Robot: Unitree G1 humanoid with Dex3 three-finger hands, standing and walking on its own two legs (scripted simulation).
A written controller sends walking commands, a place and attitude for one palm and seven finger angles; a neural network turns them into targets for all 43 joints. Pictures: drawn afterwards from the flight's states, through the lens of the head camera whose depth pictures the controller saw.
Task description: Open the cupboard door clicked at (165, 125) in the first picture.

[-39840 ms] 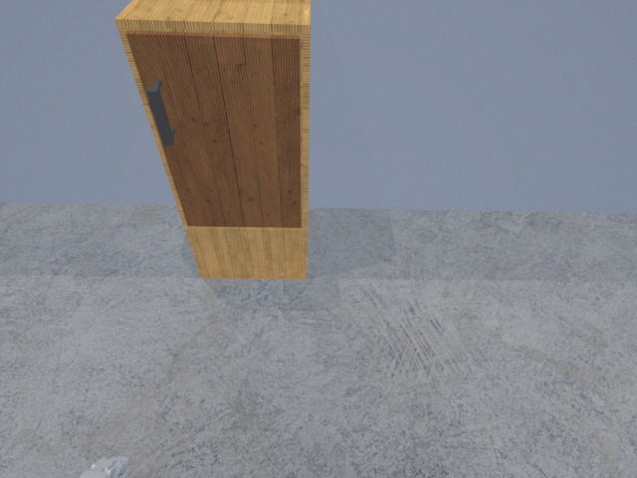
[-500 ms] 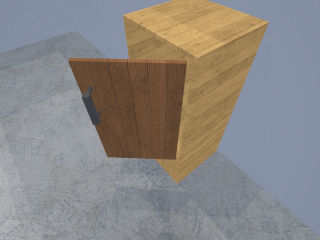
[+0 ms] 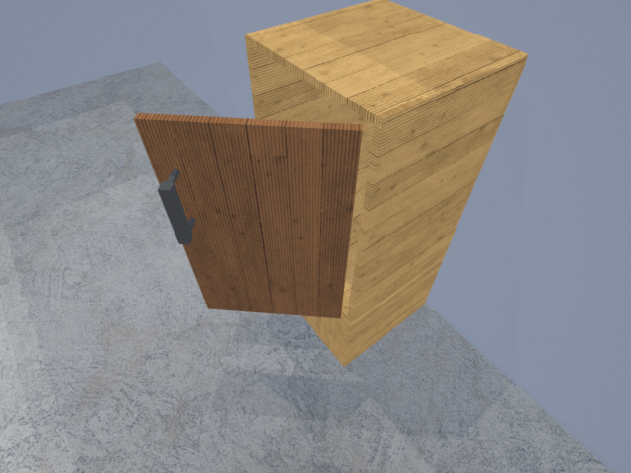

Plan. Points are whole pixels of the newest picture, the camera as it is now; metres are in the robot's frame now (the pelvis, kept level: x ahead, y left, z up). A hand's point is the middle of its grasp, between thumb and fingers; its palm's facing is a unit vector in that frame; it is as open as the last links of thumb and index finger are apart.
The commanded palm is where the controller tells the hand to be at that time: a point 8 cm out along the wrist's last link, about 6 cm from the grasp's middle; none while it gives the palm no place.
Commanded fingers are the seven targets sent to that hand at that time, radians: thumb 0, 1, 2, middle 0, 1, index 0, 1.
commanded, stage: look again from close up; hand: left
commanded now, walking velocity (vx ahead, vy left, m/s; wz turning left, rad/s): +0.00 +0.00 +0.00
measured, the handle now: (180, 207) +0.56 +0.30 -0.03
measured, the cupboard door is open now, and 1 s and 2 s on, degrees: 48 48 48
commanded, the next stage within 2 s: raise the hand with hooked fingers in 0.60 s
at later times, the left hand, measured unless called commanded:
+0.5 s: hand out of the picture +0.09 +0.28 -0.16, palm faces +0.03 -0.95 -0.30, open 7.4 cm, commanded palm none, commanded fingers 0.00 0.90 0.90 -0.20 -0.30 -0.20 -0.30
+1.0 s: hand (83, 434) +0.16 +0.30 -0.03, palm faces +0.09 -1.00 -0.03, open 8.0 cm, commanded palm +0.11 +0.35 -0.06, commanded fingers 0.00 0.53 0.74 -0.23 -0.54 -0.23 -0.54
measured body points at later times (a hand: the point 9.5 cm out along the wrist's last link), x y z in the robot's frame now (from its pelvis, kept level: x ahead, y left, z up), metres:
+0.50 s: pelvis +0.00 +0.05 +0.00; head -0.02 +0.06 +0.45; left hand +0.09 +0.33 -0.13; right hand +0.06 -0.22 -0.14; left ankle -0.02 +0.12 -0.74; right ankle +0.01 -0.04 -0.74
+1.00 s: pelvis -0.06 +0.08 -0.07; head -0.03 +0.09 +0.38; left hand +0.15 +0.35 -0.03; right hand +0.14 -0.15 -0.13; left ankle -0.02 +0.13 -0.74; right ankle +0.02 -0.01 -0.74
